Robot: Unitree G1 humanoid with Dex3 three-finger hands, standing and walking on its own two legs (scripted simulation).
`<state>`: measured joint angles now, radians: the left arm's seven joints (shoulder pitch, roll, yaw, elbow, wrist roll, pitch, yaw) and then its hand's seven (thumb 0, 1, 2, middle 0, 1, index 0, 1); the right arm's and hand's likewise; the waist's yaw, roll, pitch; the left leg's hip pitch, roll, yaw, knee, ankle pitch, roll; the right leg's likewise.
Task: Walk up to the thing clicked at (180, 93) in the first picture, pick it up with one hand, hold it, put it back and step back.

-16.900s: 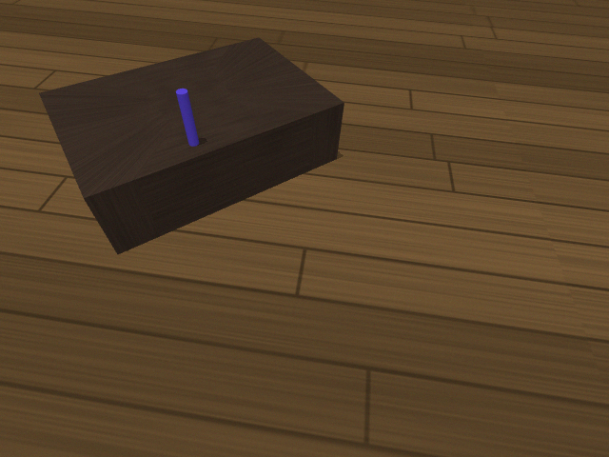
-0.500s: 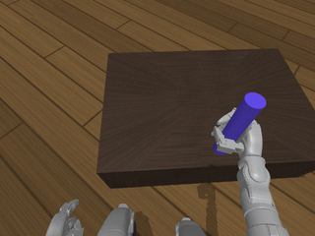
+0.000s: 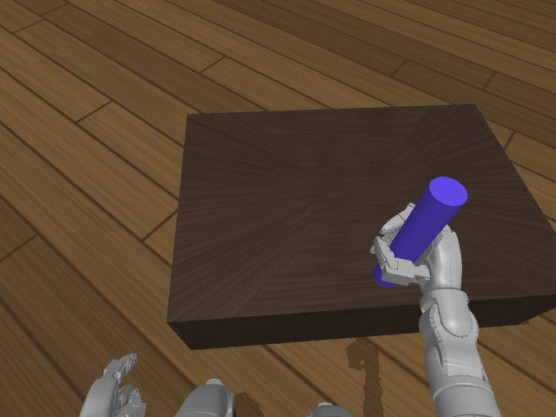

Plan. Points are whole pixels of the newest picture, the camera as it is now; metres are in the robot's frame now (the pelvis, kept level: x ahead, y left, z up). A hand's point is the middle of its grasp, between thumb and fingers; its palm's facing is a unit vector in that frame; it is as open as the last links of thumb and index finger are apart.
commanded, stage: hold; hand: right
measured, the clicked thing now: (410, 241) +0.33 -0.17 +0.07
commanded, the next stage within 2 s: none
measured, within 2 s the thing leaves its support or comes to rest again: neither
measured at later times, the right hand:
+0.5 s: hand (400, 252) +0.32 -0.16 +0.06, palm faces +0.05 +1.00 +0.00, open 5.2 cm
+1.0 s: hand (398, 253) +0.32 -0.16 +0.06, palm faces +0.04 +1.00 +0.00, open 5.2 cm
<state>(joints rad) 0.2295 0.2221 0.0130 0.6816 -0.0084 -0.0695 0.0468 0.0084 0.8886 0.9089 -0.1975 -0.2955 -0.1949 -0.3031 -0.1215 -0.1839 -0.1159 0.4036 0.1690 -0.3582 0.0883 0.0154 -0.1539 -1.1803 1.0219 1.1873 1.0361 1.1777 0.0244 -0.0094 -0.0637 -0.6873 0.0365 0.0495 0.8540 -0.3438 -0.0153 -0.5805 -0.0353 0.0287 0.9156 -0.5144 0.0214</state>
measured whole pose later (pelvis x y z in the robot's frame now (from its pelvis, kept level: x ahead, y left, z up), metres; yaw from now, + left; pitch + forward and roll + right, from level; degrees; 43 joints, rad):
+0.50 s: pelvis +0.00 +0.00 +0.01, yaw +0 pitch +8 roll +1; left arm 0.22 0.21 0.00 0.68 -0.01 -0.07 0.05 0.01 0.89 0.92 -0.21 -0.30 -0.20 -0.31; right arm -0.08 -0.18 -0.11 0.36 0.18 -0.33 0.09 0.02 -0.15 -1.18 1.02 1.19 1.04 1.18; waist 0.02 -0.01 -0.05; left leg -0.61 0.04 0.05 0.80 -0.32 -0.02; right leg -0.50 -0.04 0.03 0.86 -0.49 0.02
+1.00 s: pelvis +0.00 +0.00 +0.01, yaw +0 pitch +7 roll +1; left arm 0.23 0.21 0.00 0.68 -0.01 -0.07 0.06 0.01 0.89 0.91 -0.21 -0.30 -0.20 -0.31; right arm -0.09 -0.18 -0.11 0.38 0.18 -0.32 0.09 0.02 -0.15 -1.18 1.02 1.19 1.04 1.18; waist 0.02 -0.01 -0.04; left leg -0.57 0.03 0.05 0.76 -0.30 -0.01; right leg -0.46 -0.04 0.03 0.82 -0.47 0.02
